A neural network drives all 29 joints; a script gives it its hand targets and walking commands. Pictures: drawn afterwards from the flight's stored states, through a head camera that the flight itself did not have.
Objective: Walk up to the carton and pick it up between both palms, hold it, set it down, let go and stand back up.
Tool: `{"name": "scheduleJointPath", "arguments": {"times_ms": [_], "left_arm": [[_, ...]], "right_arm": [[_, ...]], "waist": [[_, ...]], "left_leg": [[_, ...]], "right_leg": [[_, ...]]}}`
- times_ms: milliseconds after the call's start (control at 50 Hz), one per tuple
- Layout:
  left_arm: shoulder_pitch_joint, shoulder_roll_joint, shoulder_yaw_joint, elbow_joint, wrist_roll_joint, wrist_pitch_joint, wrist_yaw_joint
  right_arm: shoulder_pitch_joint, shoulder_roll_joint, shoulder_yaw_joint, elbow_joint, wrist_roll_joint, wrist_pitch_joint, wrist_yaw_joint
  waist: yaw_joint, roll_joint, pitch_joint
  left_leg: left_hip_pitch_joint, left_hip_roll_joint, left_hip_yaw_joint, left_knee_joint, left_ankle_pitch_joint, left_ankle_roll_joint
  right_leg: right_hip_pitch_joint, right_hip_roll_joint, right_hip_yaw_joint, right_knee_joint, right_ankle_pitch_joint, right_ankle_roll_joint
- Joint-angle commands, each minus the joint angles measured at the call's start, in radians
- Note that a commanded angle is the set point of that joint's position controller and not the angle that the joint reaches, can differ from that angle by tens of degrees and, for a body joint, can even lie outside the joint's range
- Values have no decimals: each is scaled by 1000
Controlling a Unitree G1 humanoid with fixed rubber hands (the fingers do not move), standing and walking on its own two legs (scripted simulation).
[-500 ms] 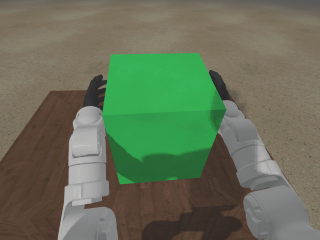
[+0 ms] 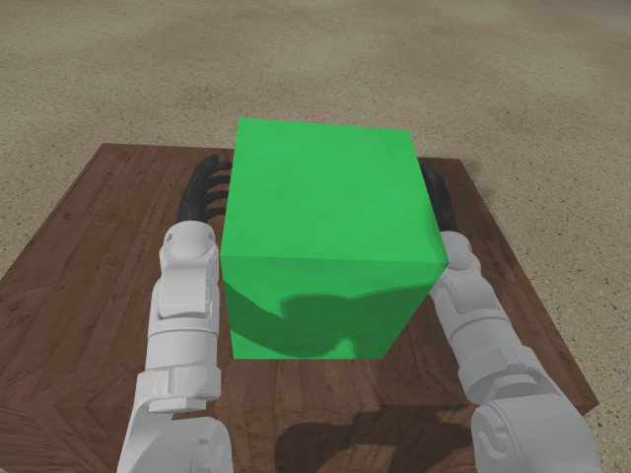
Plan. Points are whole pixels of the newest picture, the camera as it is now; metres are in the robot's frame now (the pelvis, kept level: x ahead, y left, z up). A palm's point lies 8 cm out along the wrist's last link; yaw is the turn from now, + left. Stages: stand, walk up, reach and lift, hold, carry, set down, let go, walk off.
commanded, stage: set down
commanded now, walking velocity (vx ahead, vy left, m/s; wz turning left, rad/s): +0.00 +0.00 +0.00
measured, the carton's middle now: (317, 249) +0.37 +0.02 +0.11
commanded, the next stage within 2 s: none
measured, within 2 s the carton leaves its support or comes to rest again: rests again in 1.94 s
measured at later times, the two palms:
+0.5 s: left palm (204, 229) +0.38 +0.17 +0.13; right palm (431, 235) +0.39 -0.14 +0.13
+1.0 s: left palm (213, 240) +0.40 +0.16 +0.10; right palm (427, 241) +0.40 -0.14 +0.10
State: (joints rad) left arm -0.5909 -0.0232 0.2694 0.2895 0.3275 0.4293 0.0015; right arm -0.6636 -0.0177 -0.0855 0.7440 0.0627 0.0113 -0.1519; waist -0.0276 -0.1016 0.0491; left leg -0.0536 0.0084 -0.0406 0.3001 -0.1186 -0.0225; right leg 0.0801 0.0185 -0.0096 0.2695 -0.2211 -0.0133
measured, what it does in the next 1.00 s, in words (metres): stands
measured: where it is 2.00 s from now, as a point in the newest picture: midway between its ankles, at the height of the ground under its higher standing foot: outside the picture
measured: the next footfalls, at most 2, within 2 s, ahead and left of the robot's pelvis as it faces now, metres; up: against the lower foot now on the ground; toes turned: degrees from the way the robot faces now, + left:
none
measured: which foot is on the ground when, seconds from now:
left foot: down 0.00-1.00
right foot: down 0.00-1.00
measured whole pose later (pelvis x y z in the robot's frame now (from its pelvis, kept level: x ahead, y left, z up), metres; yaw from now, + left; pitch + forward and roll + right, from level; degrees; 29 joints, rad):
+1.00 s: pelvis +0.01 +0.00 +0.00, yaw -3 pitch +1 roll +0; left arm -0.68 -0.05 0.40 0.69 0.34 0.13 0.02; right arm -0.73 0.03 -0.38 0.97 -0.22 -0.15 -0.08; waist 0.05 -0.07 -0.01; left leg -0.17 0.03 0.00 0.26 -0.10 -0.03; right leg -0.07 0.03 0.03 0.26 -0.20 -0.02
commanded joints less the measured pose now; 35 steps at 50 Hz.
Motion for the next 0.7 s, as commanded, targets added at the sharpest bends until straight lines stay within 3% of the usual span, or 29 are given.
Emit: {"name": "scheduleJointPath", "arguments": {"times_ms": [0, 340, 680], "left_arm": [[-638, -533, -422, -89, -112, -67, -166], [-635, -549, -353, 28, -83, -152, -154], [-714, -565, -228, 253, -38, -286, -123]], "right_arm": [[-775, 457, 278, -321, -1, -99, 109], [-743, 469, 194, -212, -87, -149, 136], [-763, 515, 34, -18, -232, -212, 189]], "waist": [[-5, 132, -491], [17, 125, -489], [62, 109, -534]], "left_leg": [[264, -28, 111, 34, 327, -12], [241, -22, 131, 32, 355, -24], [174, -14, 171, 2, 297, -14]], "right_leg": [[-38, 9, -94, -21, 340, 64], [-52, 16, -100, -13, 397, 63], [-74, 9, -94, -14, 370, 65]]}}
